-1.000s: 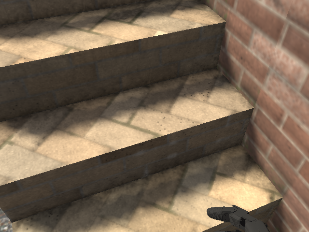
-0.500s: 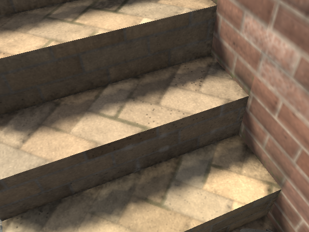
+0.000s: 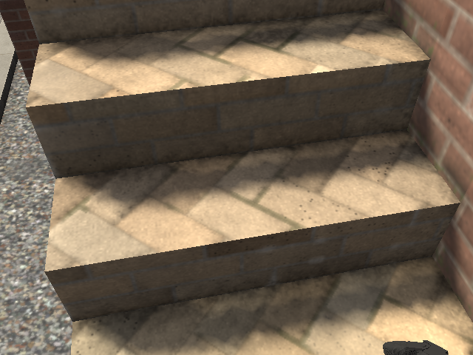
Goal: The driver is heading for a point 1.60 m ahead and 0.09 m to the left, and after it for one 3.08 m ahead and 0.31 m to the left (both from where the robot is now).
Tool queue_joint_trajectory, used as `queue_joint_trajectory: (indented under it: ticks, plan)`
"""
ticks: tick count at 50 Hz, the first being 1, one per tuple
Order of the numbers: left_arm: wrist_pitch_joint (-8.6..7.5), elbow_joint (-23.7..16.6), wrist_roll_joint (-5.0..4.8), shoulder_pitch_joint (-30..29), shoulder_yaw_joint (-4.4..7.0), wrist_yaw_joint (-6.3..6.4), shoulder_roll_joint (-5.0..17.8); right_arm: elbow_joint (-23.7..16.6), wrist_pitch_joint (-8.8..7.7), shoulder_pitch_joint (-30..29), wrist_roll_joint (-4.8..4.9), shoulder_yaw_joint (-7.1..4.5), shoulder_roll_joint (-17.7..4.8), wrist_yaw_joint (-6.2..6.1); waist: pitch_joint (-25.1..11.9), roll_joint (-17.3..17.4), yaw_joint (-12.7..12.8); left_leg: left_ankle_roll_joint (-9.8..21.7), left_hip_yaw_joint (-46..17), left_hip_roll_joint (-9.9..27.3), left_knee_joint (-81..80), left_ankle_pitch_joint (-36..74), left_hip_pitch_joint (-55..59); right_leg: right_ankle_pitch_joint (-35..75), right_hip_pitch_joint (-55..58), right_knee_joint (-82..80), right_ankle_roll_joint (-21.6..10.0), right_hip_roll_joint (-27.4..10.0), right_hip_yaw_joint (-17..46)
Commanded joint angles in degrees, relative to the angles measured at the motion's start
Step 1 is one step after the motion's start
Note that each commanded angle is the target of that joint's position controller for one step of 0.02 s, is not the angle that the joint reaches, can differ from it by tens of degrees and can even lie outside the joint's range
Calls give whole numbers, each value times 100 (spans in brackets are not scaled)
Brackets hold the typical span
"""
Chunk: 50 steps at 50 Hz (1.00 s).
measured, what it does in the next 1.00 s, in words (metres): steps on the spot, turning left: right foot 0.20 m lower, then left foot 0.20 m higher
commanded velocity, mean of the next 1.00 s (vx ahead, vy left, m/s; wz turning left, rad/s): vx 0.46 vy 0.00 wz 0.33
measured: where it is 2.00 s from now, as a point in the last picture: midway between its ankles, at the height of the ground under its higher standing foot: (276, 309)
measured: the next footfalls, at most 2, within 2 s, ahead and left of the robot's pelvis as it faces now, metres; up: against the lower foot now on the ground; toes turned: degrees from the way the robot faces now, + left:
right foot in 0.28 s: -0.10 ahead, -0.08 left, -0.20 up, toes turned +8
left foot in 0.98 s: +0.16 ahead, +0.07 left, +0.00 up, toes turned +20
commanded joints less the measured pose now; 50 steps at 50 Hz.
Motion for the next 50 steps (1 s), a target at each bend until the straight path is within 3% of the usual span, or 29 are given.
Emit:
queue_joint_trajectory:
  ticks: [1,3,7,9,11,13,15,16,17,20,21,22,23,24,27,29,30,31,32,33,34,36,39,42,44,46,48,49,50]
  plan:
    - [-561,-1775,99,-1388,-255,-354,-405,-276,-448,546,-71,-113,-517,-176,-697,1397,220,707,-5687,1310,-4901,619,1248,-648,-1923,4658,243,1235,1378]
    - [-599,-1731,92,-726,-304,-402,-420,-156,-424,263,195,19,-37,-74,-74,1149,690,335,-4047,685,-3845,1979,196,-811,-1654,4854,647,1121,1268]
    - [-443,-1387,112,252,-335,-219,-359,-328,-411,-505,203,92,54,-129,54,572,1287,-20,-2875,303,-2625,3076,-1995,-579,308,3001,828,1000,804]
    - [-219,-1395,169,122,-396,-69,-677,-411,-328,-331,248,58,-10,-208,133,559,1194,-284,-2368,-118,-2829,2787,-1063,-51,733,-1636,499,860,622]
    - [-12,-1086,10,-291,-303,-35,-667,-685,-257,-308,425,-130,-496,-248,520,310,451,-284,-2163,-255,-2296,1288,-494,2033,813,-3936,445,758,219]
    - [-36,-672,128,-235,-158,49,-132,-852,-291,-264,494,24,2,36,290,-175,33,-549,-1049,-875,566,1886,-1288,4777,1473,-3365,703,120,350]
    - [-142,-820,183,-1679,9,248,415,-722,-376,780,201,11,-221,300,-629,-694,-985,-562,-283,-759,911,1847,-232,10109,1265,-2087,1308,300,-574]
    - [-289,-842,-14,-1508,82,343,443,-588,-364,1188,225,3,-413,353,-1444,-1056,-750,-591,134,-321,-538,1529,314,10416,1967,-1617,989,-49,-215]
    - [-228,-996,-93,-1206,31,384,329,-298,-424,1062,170,-15,-580,355,-1729,-252,-255,-581,384,-675,-506,1926,363,10665,2234,-1984,881,-120,-244]
    - [-61,-526,-155,-397,121,546,515,-564,-92,-418,112,137,78,178,-570,523,-75,-583,1048,-582,-652,1900,447,8503,1245,-2862,1078,-339,-429]
    - [-20,-521,8,-451,158,545,569,-520,-24,-385,160,99,-82,103,-409,490,-140,-507,1143,-790,-251,2118,731,9125,794,-2862,1329,91,-729]
    - [-93,-314,-45,-7,201,553,714,-792,-15,-732,185,191,212,83,-269,23,-102,-506,1094,-435,-404,1875,968,8849,538,-3097,1000,-430,-367]
    - [-120,-313,-88,-107,179,545,691,-782,-1,-502,171,129,30,74,-191,33,-221,-530,1052,-470,-379,1824,792,8840,817,-3192,923,-434,-430]
    - [-114,-243,-51,-40,147,481,521,-819,12,-720,349,98,-19,30,117,-55,-131,-510,906,-287,-746,1739,414,7939,1009,-3198,910,-427,-425]
    - [-156,-30,-24,417,144,386,470,-819,22,-852,371,233,381,22,184,-23,32,-429,657,-115,-194,1987,-339,6082,1473,-3386,770,-538,-463]
    - [-186,219,44,1085,56,302,184,-1005,-8,-1180,495,349,778,32,509,-402,371,-464,289,117,848,1700,-1974,4935,2357,-3227,704,-591,-324]
    - [-219,533,230,1668,-179,141,-445,-910,-89,-1301,766,284,923,73,794,-244,647,-822,-535,12,3353,2217,-4767,2911,3766,-2060,625,-504,302]
    - [-256,292,228,1208,-197,4,-400,-773,-187,-723,884,365,1154,158,626,-501,414,-858,-1251,39,4728,2302,-5772,2568,3934,-1198,721,-451,361]
    - [-270,63,107,1024,-137,-33,-256,-622,-327,-255,791,384,1056,239,266,-430,336,-926,-1492,72,5219,2635,-5885,2734,3795,-911,835,-484,497]
    - [-308,46,-6,1232,-57,-2,-186,-395,-452,-102,680,288,641,364,-163,355,480,-933,-1461,125,4940,3537,-5377,1973,3766,-1086,1122,-449,522]
    - [-423,-36,-96,1146,136,114,376,-419,-472,-28,640,332,567,391,-498,-196,325,-1141,-1541,781,4392,4018,-4848,5,3086,-1909,654,-1191,1640]
    - [-557,-33,228,1166,-24,171,-37,-353,-378,-740,679,227,402,298,119,545,707,-1375,-1355,602,4575,4888,-4659,-952,2012,-2365,309,-1034,2105]
    - [-572,323,142,1702,-76,211,-224,-646,-298,-1794,529,426,945,282,1042,416,1053,-1319,-1022,669,4487,4837,-5264,-454,1395,-2583,469,-778,1920]
    - [-424,778,141,2085,-187,285,-606,-1007,-355,-2381,662,616,1300,339,1333,114,1050,-1250,-836,736,4107,4403,-5393,1076,1239,-2989,555,-751,1938]
    - [-432,957,-51,2157,-212,357,-671,-1187,-355,-2602,565,697,1237,415,1124,144,1071,-1177,49,781,3118,4075,-4497,2764,1017,-3509,544,-674,1705]
    - [-391,1429,-273,2361,-310,447,-815,-1616,-372,-3169,479,844,1478,523,810,433,800,-858,1103,955,859,3240,-1714,5656,387,-4239,670,-714,935]
    - [-771,1963,-224,2818,-244,319,-307,-1366,-436,-2335,501,450,887,423,-300,-315,284,-336,1834,-25,-142,1827,1941,12372,250,-3211,498,-842,300]
    - [-826,2039,-103,2251,-137,319,289,-1003,-321,-1245,437,175,455,347,-762,-1097,-623,76,1019,223,-420,1876,2367,14330,819,-2391,373,-1201,422]
    - [-838,1706,3,1289,18,377,718,-355,-218,291,362,-177,-356,312,-1246,-1316,-1542,405,-42,385,-1524,2216,3125,14297,1056,-1172,491,-900,435]
Velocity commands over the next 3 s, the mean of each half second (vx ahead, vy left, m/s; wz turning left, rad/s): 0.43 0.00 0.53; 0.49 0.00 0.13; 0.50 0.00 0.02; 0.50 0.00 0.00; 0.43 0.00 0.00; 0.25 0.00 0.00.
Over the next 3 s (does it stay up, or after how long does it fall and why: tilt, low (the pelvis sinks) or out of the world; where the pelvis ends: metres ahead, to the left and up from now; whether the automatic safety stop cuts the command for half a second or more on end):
stays up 0.83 0.06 0.71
